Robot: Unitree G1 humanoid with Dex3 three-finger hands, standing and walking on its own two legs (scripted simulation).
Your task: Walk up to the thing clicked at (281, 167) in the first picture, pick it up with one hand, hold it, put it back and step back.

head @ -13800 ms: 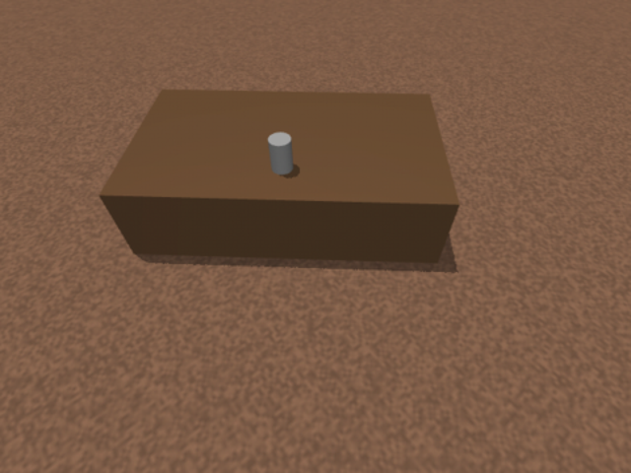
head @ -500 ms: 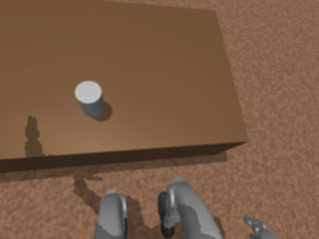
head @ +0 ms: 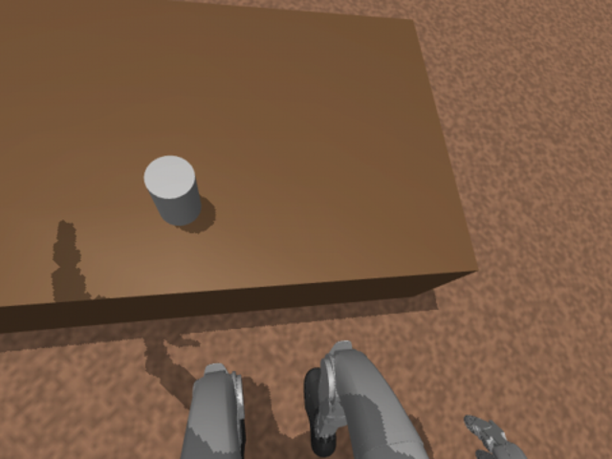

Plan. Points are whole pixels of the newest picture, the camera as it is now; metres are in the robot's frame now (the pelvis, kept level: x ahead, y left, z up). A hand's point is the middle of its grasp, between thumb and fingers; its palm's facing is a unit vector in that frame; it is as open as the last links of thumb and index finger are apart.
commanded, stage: go down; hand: left
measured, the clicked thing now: (175, 193) +0.55 +0.16 -0.24
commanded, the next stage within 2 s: approach in 0.60 s
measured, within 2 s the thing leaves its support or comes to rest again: neither
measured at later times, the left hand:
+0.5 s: hand out of the picture +0.47 +0.38 +0.07, palm faces +0.16 -0.99 +0.00, open 17.4 cm
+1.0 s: hand out of the picture +0.47 +0.35 +0.00, palm faces +0.12 -0.99 +0.04, open 17.7 cm
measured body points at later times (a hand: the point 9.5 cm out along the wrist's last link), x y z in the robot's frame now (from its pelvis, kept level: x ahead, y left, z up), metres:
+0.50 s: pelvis +0.00 +0.00 +0.00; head +0.19 +0.06 +0.40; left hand +0.46 +0.43 +0.07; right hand +0.06 -0.28 -0.09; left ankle +0.02 +0.09 -0.60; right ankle +0.07 -0.13 -0.60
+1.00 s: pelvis -0.01 +0.00 -0.03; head +0.19 +0.06 +0.37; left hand +0.46 +0.40 +0.00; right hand +0.06 -0.28 -0.12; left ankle +0.02 +0.09 -0.60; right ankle +0.07 -0.13 -0.60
